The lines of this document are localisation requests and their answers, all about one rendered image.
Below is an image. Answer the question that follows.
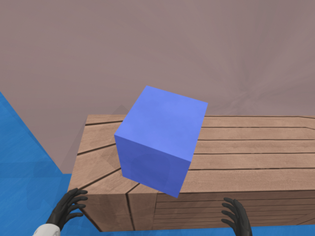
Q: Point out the left robot forearm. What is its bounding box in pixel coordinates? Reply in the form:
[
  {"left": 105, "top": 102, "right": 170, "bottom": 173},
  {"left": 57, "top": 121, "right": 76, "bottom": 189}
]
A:
[{"left": 32, "top": 224, "right": 60, "bottom": 236}]

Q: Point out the pedestal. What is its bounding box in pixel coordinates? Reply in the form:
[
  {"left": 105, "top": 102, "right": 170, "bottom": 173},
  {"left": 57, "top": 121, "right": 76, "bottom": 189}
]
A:
[{"left": 67, "top": 115, "right": 315, "bottom": 232}]

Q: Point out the right robot hand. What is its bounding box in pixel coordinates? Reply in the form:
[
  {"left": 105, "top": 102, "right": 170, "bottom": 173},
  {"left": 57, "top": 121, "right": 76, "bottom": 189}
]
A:
[{"left": 221, "top": 198, "right": 252, "bottom": 236}]

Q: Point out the left robot hand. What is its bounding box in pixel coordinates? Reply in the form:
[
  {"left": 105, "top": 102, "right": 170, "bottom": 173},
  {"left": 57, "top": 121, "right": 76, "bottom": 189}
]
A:
[{"left": 46, "top": 188, "right": 88, "bottom": 232}]

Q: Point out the carton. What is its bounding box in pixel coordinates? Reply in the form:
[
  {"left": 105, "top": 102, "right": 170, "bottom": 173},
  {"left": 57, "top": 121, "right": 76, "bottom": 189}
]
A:
[{"left": 114, "top": 86, "right": 208, "bottom": 198}]

